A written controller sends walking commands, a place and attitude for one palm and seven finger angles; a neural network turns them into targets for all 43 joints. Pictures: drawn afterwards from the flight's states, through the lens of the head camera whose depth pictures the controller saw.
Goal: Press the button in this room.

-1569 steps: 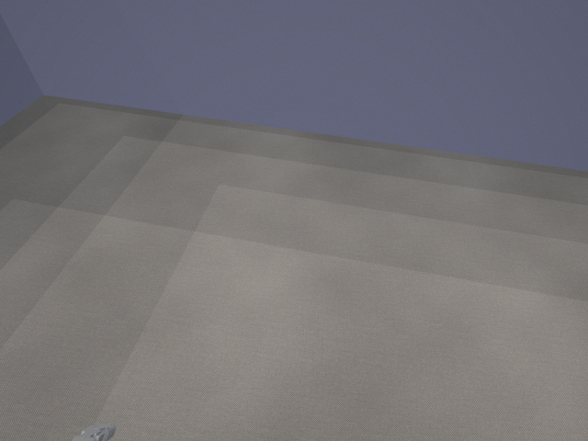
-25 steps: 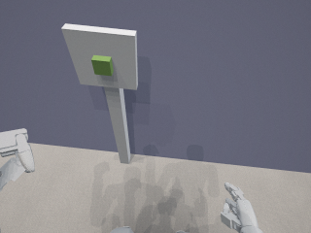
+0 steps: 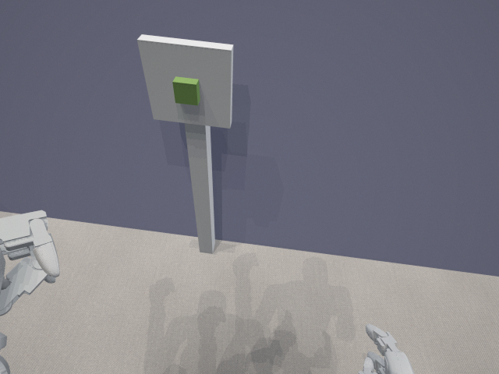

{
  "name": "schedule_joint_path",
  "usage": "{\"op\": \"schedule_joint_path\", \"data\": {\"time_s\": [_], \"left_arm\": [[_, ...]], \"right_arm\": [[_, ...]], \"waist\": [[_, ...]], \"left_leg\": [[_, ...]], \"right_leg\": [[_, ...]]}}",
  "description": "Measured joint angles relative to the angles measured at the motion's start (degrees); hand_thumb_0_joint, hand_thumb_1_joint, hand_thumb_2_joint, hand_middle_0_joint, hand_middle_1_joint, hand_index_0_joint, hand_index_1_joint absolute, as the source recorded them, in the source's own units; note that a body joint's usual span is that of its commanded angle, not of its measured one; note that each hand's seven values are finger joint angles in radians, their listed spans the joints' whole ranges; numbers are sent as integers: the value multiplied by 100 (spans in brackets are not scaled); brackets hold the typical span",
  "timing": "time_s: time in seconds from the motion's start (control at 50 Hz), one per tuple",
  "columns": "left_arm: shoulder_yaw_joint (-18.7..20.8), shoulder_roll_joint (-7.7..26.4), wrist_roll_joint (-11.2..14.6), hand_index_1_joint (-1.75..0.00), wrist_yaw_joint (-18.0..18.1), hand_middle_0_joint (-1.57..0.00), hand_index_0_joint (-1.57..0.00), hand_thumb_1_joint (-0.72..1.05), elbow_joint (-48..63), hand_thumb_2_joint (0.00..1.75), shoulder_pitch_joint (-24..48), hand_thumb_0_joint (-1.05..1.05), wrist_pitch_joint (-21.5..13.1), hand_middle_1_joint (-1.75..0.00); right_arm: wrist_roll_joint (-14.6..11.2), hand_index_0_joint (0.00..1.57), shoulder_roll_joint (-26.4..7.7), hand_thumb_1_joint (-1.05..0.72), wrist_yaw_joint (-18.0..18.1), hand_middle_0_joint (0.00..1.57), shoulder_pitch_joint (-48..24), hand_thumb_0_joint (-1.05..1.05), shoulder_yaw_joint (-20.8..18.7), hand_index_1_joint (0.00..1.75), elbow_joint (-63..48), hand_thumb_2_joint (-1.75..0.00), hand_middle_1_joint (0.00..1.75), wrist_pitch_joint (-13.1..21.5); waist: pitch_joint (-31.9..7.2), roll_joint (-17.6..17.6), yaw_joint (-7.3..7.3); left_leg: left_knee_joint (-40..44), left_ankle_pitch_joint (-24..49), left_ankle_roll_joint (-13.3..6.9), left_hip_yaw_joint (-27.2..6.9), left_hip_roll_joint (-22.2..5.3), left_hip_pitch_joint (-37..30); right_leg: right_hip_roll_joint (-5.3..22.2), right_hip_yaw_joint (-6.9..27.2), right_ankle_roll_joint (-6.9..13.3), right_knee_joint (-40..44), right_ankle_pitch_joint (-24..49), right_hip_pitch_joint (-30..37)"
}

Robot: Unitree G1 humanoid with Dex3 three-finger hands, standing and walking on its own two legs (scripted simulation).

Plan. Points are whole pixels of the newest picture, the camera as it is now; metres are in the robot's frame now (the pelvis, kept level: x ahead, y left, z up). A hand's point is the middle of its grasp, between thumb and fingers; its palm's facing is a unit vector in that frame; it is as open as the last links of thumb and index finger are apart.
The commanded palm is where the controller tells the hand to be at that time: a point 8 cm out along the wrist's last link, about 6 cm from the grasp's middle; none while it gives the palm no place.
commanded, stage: stop stepping back and stand still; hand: left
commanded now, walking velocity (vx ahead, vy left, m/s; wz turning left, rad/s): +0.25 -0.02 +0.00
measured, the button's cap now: (187, 90) +0.70 +0.21 +0.08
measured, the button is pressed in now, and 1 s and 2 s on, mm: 0 0 0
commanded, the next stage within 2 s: let the arm hang, fingers relaxed in 0.56 s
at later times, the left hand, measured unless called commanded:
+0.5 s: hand out of the picture +0.12 +0.25 +0.18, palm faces +0.45 -0.80 -0.40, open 3.1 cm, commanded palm +0.07 +0.29 +0.19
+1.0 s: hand out of the picture -0.04 +0.21 -0.16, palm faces +0.09 -0.97 -0.23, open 3.5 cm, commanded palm none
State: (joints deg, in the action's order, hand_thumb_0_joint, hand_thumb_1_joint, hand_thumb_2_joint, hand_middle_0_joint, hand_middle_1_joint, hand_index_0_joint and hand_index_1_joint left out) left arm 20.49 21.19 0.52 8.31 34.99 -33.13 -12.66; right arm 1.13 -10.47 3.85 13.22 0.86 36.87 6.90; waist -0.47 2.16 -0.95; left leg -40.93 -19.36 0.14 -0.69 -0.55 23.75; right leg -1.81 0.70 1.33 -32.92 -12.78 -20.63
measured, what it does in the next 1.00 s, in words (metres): steps on the spot: left foot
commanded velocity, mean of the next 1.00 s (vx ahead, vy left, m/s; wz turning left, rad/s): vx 0.08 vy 0.00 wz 0.00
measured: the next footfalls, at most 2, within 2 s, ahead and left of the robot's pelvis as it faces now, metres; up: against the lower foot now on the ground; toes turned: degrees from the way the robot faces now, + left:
left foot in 0.40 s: -0.01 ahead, +0.13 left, +0.00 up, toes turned +3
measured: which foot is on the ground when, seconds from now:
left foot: down 0.00-0.22, up 0.24-0.38, down 0.40-1.00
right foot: down 0.00-1.00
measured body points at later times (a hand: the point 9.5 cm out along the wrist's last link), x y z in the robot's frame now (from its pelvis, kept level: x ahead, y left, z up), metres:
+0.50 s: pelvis -0.06 +0.00 +0.00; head -0.10 +0.02 +0.45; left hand +0.09 +0.29 +0.20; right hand +0.09 -0.24 -0.07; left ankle -0.02 +0.13 -0.73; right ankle -0.01 -0.10 -0.72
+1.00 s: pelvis -0.07 +0.01 +0.00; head -0.07 +0.02 +0.45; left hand -0.05 +0.26 -0.15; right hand -0.02 -0.22 -0.14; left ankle -0.05 +0.13 -0.73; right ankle -0.02 -0.09 -0.73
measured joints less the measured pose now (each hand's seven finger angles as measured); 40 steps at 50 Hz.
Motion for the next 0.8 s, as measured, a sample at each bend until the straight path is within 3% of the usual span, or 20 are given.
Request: {"op": "schedule_joint_path", "data": {"time_s": [0.04, 0.06, 0.12, 0.18, 0.22, 0.26, 0.3, 0.34, 0.4, 0.42, 0.48, 0.52, 0.58, 0.62, 0.66, 0.7, 0.74, 0.8], "left_arm": [[-9, -5, 7, -150, 35, -131, -131, 88, -17, 90, -16, 1, 31, -150], [10, 2, 8, -150, 51, -131, -131, 88, -43, 90, -13, 1, 26, -150], [66, 28, -49, -150, 80, -131, -131, 88, -257, 90, -61, 1, 35, -150], [61, 94, -113, -150, 73, -131, -131, 88, -459, 90, -86, 1, 122, -150], [101, 186, -114, -150, 68, -131, -131, 88, -445, 90, -106, 1, 134, -150], [83, 170, -74, -150, 37, -131, -131, 88, -374, 90, -52, 1, 146, -150], [7, 102, -44, -150, 22, -131, -131, 88, -316, 90, -9, 1, 126, -150], [-56, 2, -32, -150, 34, -131, -131, 88, -265, 90, -44, 1, 115, -150], [-122, -128, -48, -150, 72, -131, -131, 88, -193, 90, -63, 1, 87, -150], [-113, -125, -60, -150, 87, -131, -131, 88, -211, 90, -4, 1, 77, -150], [12, 5, -99, -150, 94, -131, -131, 88, -403, 90, 78, 1, 88, -150], [88, 105, -129, -150, 75, -131, -131, 88, -511, 90, 69, 1, 124, -150], [83, 136, -107, -150, 20, -131, -131, 88, -526, 90, 126, 1, 152, -150], [5, 53, -76, -150, -4, -131, -131, 88, -464, 90, 144, 1, 143, -150], [-48, -47, -55, -150, -5, -131, -131, 88, -354, 90, 71, 1, 134, -150], [-356, -103, -181, -150, -233, -131, -131, 89, -1009, 90, 400, 1, 168, -150], [-762, -240, -216, -149, -469, -130, -130, 89, -2403, 90, 967, 0, 628, -149], [-1176, -491, -246, -145, -625, -125, -125, 90, -4810, 90, 1644, 0, 1327, -145]], "right_arm": [[21, 20, -53, -90, 57, 21, 100, 1, 28, 30, -21, -89, 30, -19], [28, 20, -60, -90, 92, 21, 115, 1, 26, 30, -29, -89, 30, -16], [-5, 20, -23, -90, 153, 21, 180, 1, 46, 30, -53, -89, 30, 0], [-14, 20, 31, -90, 145, 21, 343, 1, 42, 30, -127, -89, 30, 18], [8, 20, 45, -90, 111, 21, 385, 1, 56, 30, -187, -89, 30, 10], [30, 20, -23, -90, 69, 21, 279, 1, 30, 30, -136, -89, 30, -42], [40, 20, -103, -90, 49, 21, 224, 1, -5, 30, 6, -89, 30, -68], [47, 20, -154, -90, 74, 21, 254, 1, -27, 30, 85, -89, 30, -88], [59, 20, -299, -90, 182, 21, 306, 1, -55, 30, 6, -89, 30, -5], [55, 20, -314, -90, 212, 21, 269, 1, -78, 30, -21, -89, 30, 28], [13, 20, -191, -91, 216, 21, 206, 1, -75, 30, -50, -89, 30, 48], [1, 20, -86, -91, 169, 20, 257, 1, -30, 30, -99, -89, 30, 49], [12, 20, -14, -90, 78, 21, 273, 1, 14, 30, -99, -89, 30, -2], [21, 20, -13, -90, 27, 21, 264, 1, 32, 30, 34, -89, 30, -31], [30, 20, -12, -90, 12, 21, 285, 1, 62, 30, 118, -89, 30, -53], [37, 20, -171, -90, -239, 21, 326, 1, -69, 30, 241, -89, 30, 43], [77, 20, -310, -90, -352, 21, 194, 1, -167, 30, 489, -89, 30, -176], [160, 20, -253, -91, -380, 21, 19, 1, -91, 30, 831, -89, 30, -425]], "waist": [[-139, -19, 105], [-155, -1, 160], [-193, 55, 225], [-317, -11, 297], [-373, 60, 268], [-286, 78, 180], [-275, 118, 109], [-375, 177, 71], [-457, 70, 78], [-388, 54, 109], [-291, 98, 168], [-321, 79, 202], [-288, 23, 173], [-278, 31, 123], [-303, 74, 94], [-402, -100, 80], [-451, -252, 109], [-310, -104, 212]], "left_leg": [[467, -69, -82, 36, 12, -381], [650, 273, -97, 40, 30, -439], [866, 602, -103, 121, 53, -588], [1078, 562, -100, 77, -7, -668], [912, 281, -85, 120, -2, -494], [98, -38, -83, 92, 25, -142], [-666, -186, -89, 117, 44, 83], [-558, -210, -138, 209, -1, -37], [603, -296, -241, 161, -125, -583], [682, 151, -202, 148, -115, -573], [548, 421, -101, 191, -43, -592], [524, 357, -56, 179, -43, -610], [-34, -180, -86, 94, -33, -355], [-679, -250, -100, 102, -3, -150], [-422, -177, -135, 189, -24, -273], [69, 373, -189, 67, -47, -368], [19, -156, -145, -8, 76, -238], [-32, 10, -125, 70, 343, -249]], "right_leg": [[41, -76, -19, -25, -12, -42], [75, -97, -44, -86, -89, -66], [93, -46, -126, -438, -664, -74], [54, -265, -98, -451, -965, 229], [54, -241, 67, 119, -993, 484], [46, -240, 203, 212, -148, 377], [70, -238, 220, 195, 108, 328], [123, -244, 170, 185, 13, 289], [121, -342, 92, -98, -313, 97], [127, -331, 46, -286, -481, 29], [135, -223, -85, -859, -1016, -40], [127, -274, -69, -556, -1040, 187], [95, -347, 118, -306, -257, 203], [101, -371, 146, -195, -137, 229], [117, -356, 104, -43, -123, 273], [151, -458, 21, -254, -208, 48], [220, -413, -94, -758, -557, -286], [265, -64, -90, -1072, -657, -325]]}}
